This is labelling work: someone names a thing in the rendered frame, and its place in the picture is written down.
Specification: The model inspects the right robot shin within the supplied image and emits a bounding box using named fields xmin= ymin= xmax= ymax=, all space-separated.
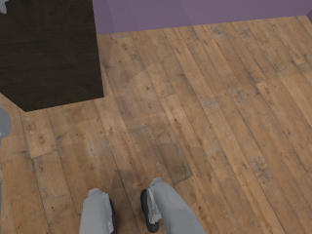
xmin=147 ymin=177 xmax=162 ymax=224

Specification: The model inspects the robot left upper arm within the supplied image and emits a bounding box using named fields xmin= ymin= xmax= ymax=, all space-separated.
xmin=0 ymin=106 xmax=12 ymax=234

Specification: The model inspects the right robot foot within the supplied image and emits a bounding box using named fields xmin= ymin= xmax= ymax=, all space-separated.
xmin=140 ymin=189 xmax=160 ymax=233

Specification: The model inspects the cabinet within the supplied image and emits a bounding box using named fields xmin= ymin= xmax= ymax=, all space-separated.
xmin=0 ymin=0 xmax=104 ymax=112

